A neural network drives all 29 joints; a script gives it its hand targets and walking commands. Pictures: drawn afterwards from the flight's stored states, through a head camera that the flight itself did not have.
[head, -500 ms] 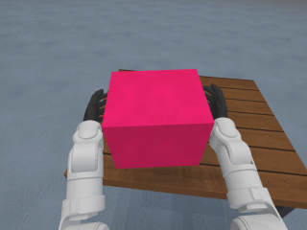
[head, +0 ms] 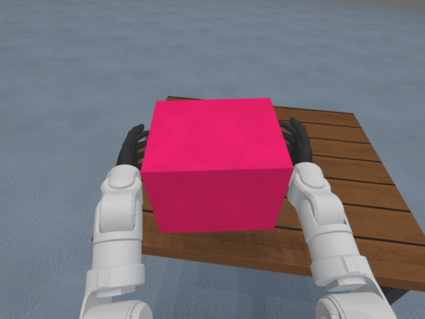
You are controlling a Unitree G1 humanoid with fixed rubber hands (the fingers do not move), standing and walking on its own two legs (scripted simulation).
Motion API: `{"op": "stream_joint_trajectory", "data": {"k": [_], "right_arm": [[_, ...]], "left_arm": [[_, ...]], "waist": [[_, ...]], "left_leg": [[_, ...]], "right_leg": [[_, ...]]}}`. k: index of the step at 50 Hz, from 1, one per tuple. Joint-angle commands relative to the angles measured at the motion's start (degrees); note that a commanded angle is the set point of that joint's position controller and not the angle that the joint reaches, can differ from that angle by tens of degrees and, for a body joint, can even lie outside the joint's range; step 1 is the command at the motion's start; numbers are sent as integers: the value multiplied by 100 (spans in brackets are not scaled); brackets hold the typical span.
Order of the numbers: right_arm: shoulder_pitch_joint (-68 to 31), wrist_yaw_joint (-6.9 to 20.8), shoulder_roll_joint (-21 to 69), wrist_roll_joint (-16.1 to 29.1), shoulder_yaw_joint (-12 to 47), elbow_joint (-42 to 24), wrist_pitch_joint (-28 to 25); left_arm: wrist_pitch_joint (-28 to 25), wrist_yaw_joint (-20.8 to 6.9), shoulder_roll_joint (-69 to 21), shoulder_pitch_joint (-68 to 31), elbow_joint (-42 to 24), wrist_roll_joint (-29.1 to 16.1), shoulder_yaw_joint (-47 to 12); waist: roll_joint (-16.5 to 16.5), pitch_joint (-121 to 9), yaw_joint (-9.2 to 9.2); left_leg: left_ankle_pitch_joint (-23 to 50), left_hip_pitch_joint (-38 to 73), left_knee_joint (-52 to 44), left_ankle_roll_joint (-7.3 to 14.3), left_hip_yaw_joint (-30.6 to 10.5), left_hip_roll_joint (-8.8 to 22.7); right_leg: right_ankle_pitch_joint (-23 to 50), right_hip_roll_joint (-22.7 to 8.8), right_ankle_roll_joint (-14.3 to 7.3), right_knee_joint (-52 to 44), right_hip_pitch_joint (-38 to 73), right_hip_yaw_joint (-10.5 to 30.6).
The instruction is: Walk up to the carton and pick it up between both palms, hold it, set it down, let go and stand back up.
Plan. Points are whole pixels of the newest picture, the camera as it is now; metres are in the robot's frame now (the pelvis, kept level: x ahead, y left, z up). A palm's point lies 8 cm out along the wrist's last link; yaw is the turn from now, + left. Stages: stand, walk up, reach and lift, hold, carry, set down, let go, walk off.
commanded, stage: hold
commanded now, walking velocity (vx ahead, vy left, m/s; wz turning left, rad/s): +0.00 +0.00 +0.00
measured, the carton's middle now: (215, 165) +0.38 -0.01 +0.15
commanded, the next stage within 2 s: set down in 0.56 s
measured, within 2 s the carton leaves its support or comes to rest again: neither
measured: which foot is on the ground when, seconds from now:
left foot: down 0.00-1.00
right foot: down 0.00-1.00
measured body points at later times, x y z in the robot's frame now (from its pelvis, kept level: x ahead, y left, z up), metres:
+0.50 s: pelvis +0.00 +0.00 +0.00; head -0.03 +0.02 +0.45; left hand +0.37 +0.15 +0.17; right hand +0.37 -0.16 +0.18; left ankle -0.01 +0.13 -0.75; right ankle +0.05 -0.14 -0.75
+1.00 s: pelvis +0.01 -0.01 +0.00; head -0.02 +0.02 +0.45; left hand +0.38 +0.15 +0.13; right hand +0.38 -0.16 +0.15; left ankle -0.01 +0.13 -0.75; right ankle +0.05 -0.14 -0.75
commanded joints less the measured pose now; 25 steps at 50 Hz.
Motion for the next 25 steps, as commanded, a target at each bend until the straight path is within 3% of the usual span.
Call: {"op": "stream_joint_trajectory", "data": {"k": [1, 2, 6, 8, 12, 13, 16, 18, 19, 21, 22, 23, 25], "right_arm": [[-3787, 640, 3052, 570, 2656, -1475, -299], [-3894, 624, 3033, 580, 2602, -1579, -316], [-3788, 668, 3066, 513, 2518, -1389, -287], [-3782, 664, 2998, 554, 2615, -1558, -319], [-3645, 649, 3035, 564, 2635, -1470, -267], [-3868, 652, 3090, 580, 2643, -1593, -297], [-3859, 662, 2951, 515, 2524, -1335, -250], [-3696, 653, 3007, 562, 2632, -1442, -260], [-3662, 639, 3016, 489, 2523, -1175, -208], [-3609, 593, 2989, 531, 2613, -1423, -221], [-3634, 573, 3052, 605, 2689, -1710, -263], [-3535, 558, 2971, 575, 2617, -1463, -183], [-3647, 548, 3020, 541, 2626, -1601, -207]], "left_arm": [[-356, -711, -3007, -3832, -770, -854, -2968], [-384, -712, -3069, -3961, -898, -958, -3084], [-427, -682, -2976, -4108, -903, -943, -3032], [-406, -645, -2949, -3990, -967, -958, -3121], [-407, -623, -2865, -3946, -977, -955, -3080], [-383, -627, -2916, -3974, -870, -928, -3038], [-314, -641, -2859, -3940, -710, -853, -2906], [-314, -642, -2928, -3802, -923, -873, -2987], [-319, -664, -2852, -3987, -845, -832, -2959], [-306, -726, -2855, -3765, -799, -846, -2938], [-346, -734, -2966, -3801, -1100, -967, -3118], [-341, -739, -2825, -3816, -962, -878, -2988], [-355, -785, -2846, -3844, -935, -883, -2952]], "waist": [[437, -2285, -55], [467, -2409, -146], [447, -2179, -131], [528, -2312, -86], [436, -2250, -66], [495, -2302, 28], [468, -2002, 15], [450, -2109, 15], [445, -1929, -101], [357, -2070, -120], [414, -2362, -186], [435, -2118, -163], [367, -2128, -153]], "left_leg": [[2057, -260, -346, -294, 382, -405], [2144, -193, -308, -343, 360, -391], [1885, -292, -394, -310, 351, -379], [2147, -143, -303, -369, 343, -365], [1936, -275, -351, -293, 378, -398], [1793, -378, -386, -270, 392, -415], [1519, -461, -479, -243, 409, -398], [1825, -315, -434, -281, 409, -382], [1680, -383, -469, -288, 416, -398], [1820, -366, -409, -255, 412, -449], [2019, -313, -342, -300, 380, -432], [1867, -387, -389, -291, 392, -456], [1729, -527, -442, -250, 416, -476]], "right_leg": [[940, 512, -65, 49, 1490, -276], [957, 527, -54, 68, 1410, -288], [645, 505, -89, 47, 1312, -318], [749, 513, -96, 64, 1335, -300], [822, 493, -81, 61, 1344, -268], [693, 470, -85, 43, 1361, -265], [449, 463, -106, 9, 1315, -294], [715, 493, -87, 56, 1386, -289], [684, 466, -71, 14, 1334, -298], [1115, 457, -23, 55, 1588, -274], [1350, 473, -21, 125, 1725, -269], [1230, 453, -17, 90, 1686, -246], [1262, 433, 20, 95, 1755, -254]]}}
